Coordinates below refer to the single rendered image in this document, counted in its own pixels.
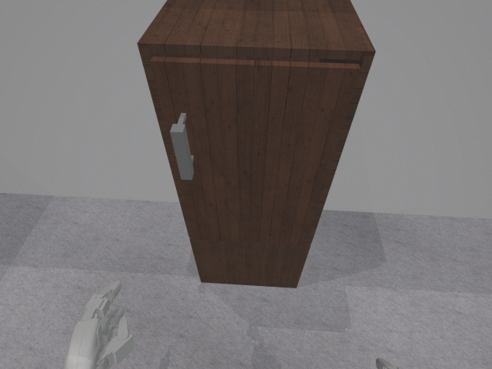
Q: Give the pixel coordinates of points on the handle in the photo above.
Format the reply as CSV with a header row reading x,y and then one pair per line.
x,y
183,155

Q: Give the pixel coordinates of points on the cupboard door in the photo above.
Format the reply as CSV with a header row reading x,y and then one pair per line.
x,y
263,135

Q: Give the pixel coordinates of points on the left robot hand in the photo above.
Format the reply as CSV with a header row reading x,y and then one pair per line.
x,y
92,335

